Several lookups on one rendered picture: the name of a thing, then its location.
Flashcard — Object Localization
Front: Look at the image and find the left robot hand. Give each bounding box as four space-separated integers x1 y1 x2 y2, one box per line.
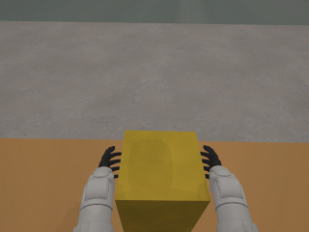
98 146 122 179

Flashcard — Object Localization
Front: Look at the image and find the robot right forearm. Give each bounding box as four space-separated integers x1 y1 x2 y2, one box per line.
209 165 259 232

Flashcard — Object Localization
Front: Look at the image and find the right robot hand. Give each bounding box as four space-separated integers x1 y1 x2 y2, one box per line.
200 145 222 179

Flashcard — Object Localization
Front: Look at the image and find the carton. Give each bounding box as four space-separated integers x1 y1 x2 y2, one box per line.
115 130 211 232

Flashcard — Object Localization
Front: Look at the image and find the robot left forearm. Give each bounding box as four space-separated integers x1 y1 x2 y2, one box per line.
72 166 115 232

